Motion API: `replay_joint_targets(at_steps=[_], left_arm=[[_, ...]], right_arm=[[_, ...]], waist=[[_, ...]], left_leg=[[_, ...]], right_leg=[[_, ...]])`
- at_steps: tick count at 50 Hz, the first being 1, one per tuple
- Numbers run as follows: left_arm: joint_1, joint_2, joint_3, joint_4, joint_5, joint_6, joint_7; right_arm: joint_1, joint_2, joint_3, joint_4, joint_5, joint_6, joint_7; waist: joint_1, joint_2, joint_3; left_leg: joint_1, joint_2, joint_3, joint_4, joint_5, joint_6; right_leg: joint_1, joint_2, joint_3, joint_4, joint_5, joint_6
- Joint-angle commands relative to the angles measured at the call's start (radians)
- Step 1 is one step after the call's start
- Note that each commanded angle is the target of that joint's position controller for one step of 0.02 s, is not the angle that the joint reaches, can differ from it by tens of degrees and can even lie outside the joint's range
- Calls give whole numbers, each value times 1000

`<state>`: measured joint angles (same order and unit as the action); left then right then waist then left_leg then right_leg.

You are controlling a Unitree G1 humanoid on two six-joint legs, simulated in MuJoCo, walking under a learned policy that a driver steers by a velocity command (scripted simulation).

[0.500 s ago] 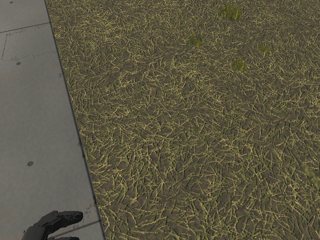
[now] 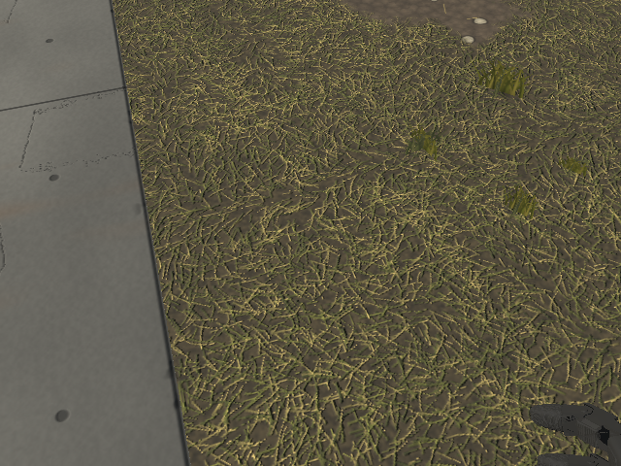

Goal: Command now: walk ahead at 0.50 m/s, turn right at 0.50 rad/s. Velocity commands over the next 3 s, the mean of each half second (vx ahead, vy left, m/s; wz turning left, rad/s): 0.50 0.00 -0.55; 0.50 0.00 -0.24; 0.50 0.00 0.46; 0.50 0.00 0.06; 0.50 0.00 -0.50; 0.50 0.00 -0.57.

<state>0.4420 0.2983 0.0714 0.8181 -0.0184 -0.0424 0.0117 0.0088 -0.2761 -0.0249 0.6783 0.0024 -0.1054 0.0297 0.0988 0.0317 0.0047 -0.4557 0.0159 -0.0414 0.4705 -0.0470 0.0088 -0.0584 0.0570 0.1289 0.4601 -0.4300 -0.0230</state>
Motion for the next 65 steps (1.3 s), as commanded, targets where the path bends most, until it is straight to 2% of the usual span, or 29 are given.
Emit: replay_joint_targets(at_steps=[1,2,3,4,6,10,16,20,22,24,25,26,27,28,29,30,32,35,39,47,50,52,53,54,55,56,57,59,65], left_arm=[[40,1,-14,-111,-3,-23,3],[44,68,-4,-111,-19,-31,3],[-37,140,18,-115,-27,-26,3],[-96,142,21,-125,-19,-20,4],[-132,111,25,-137,-9,-5,-1],[-167,48,13,-166,-5,23,-7],[-323,24,-2,-214,-3,12,-42],[-418,38,1,-259,-5,16,-62],[-406,66,14,-271,1,20,-66],[-223,126,52,-230,2,26,-61],[-38,196,90,-175,-3,34,-46],[-7,324,114,-167,-17,36,-29],[-4,301,94,-213,-12,14,-37],[-26,222,69,-201,-3,-4,-45],[-66,195,59,-195,-2,-14,-46],[-139,164,49,-203,-2,-16,-43],[-220,127,34,-231,15,-16,-35],[-213,132,33,-214,14,-24,-17],[-158,125,24,-165,16,-31,-4],[-68,156,30,-67,15,-26,-5],[-103,177,36,-66,17,-12,4],[-130,169,28,-83,22,-1,16],[-50,106,6,-120,39,-15,17],[-23,56,-16,-114,41,-41,3],[-92,135,-1,-131,11,-69,-16],[-187,141,-3,-160,-12,-85,-25],[-239,130,-6,-174,1,-94,-23],[-232,129,4,-177,33,-84,-14],[-324,63,-16,-201,40,-58,-4]], right_arm=[[361,-292,-102,16,-22,1,-21],[379,-230,-88,23,-7,9,-15],[330,-161,-70,15,-1,12,-18],[277,-133,-61,11,-5,14,-19],[203,-86,-48,21,-17,13,-19],[190,-116,-66,50,-10,-5,-21],[221,-169,-85,81,-3,8,-33],[268,-206,-98,106,18,28,-34],[268,-235,-108,111,30,42,-36],[251,-248,-111,106,41,58,-41],[268,-213,-96,100,27,58,-46],[333,-85,-53,43,-26,44,-40],[294,-91,-40,22,-9,7,-32],[174,-172,-61,-7,36,-15,-23],[152,-164,-56,-14,39,-29,-22],[159,-160,-58,3,12,-33,-31],[190,-168,-68,13,-7,-14,-31],[190,-127,-59,19,-15,12,-28],[74,-79,-36,7,-3,16,-16],[-60,-91,-27,-51,20,5,30],[29,-117,-40,-43,15,8,39],[272,-188,-80,12,8,16,26],[389,-288,-105,14,1,19,16],[415,-256,-97,25,21,21,19],[394,-196,-78,18,26,26,15],[348,-177,-74,3,17,30,8],[298,-170,-71,-6,8,31,5],[246,-145,-59,-31,-4,31,-2],[281,-187,-76,-18,15,39,-34]], waist=[[-178,209,-326],[-183,258,-328],[-194,149,-192],[-179,85,-113],[-128,87,-20],[-104,63,20],[-150,28,46],[-170,26,80],[-141,42,58],[-24,42,-54],[57,-2,-148],[-17,-280,-207],[-4,-245,-383],[30,-142,-267],[-2,-123,-166],[-48,-66,-108],[-110,-102,-70],[-123,-84,-53],[-62,-105,-4],[-5,-79,85],[-62,-104,11],[-189,-75,-148],[-183,98,-286],[-169,257,-374],[-202,149,-303],[-201,69,-186],[-171,-20,-84],[-113,-9,-40],[-123,24,-4]], left_leg=[[820,373,-493,-55,-208,212],[823,420,-709,-147,-415,248],[710,384,-582,-171,-458,209],[592,345,-446,-183,-366,181],[409,277,-267,-240,-188,163],[325,268,-90,-321,-9,184],[370,239,126,-335,93,152],[469,273,180,-306,121,125],[518,282,214,-211,365,107],[490,248,269,76,637,73],[319,207,285,336,519,32],[-131,63,274,720,-281,-39],[-290,-40,16,889,-578,-41],[-390,12,-34,908,-486,-21],[-384,51,-26,837,-395,-3],[-320,88,-30,754,-329,-7],[-191,116,-38,661,-255,-21],[-159,101,-8,546,-169,-62],[-146,93,14,277,107,-72],[-262,57,14,86,77,26],[-112,-12,71,80,-46,75],[265,-56,77,63,11,131],[636,176,-312,60,5,269],[834,314,-754,-116,-149,400],[810,298,-715,-160,-303,349],[684,264,-586,-173,-298,311],[532,227,-492,-192,-202,291],[373,171,-399,-227,-19,279],[207,84,-237,-252,123,246]], right_leg=[[-557,10,-28,583,-13,-13],[-708,-29,19,766,-162,0],[-758,-75,31,826,-81,2],[-739,-111,1,821,-6,7],[-668,-163,-5,741,83,11],[-641,-189,-26,635,171,27],[-595,-172,-96,318,435,17],[-581,-153,-140,201,389,-19],[-515,-108,-186,176,289,-55],[-247,-18,-246,116,265,-111],[48,-6,-194,91,293,-151],[381,-272,297,46,196,-300],[475,-390,712,-131,2,-406],[412,-371,595,-178,41,-342],[280,-333,467,-176,115,-309],[142,-291,367,-174,211,-277],[-34,-239,272,-213,345,-262],[-125,-213,175,-245,473,-270],[-135,-176,47,-267,467,-212],[122,-300,10,-235,495,-179],[168,-290,-54,-104,888,-136],[50,-216,-139,240,1072,-78],[-290,-112,-178,616,689,-8],[-570,55,-81,869,-90,41],[-686,-17,22,928,-77,22],[-710,-62,5,890,-5,8],[-701,-96,-15,795,47,4],[-597,-133,-21,667,109,18],[-529,-107,-66,315,350,98]])
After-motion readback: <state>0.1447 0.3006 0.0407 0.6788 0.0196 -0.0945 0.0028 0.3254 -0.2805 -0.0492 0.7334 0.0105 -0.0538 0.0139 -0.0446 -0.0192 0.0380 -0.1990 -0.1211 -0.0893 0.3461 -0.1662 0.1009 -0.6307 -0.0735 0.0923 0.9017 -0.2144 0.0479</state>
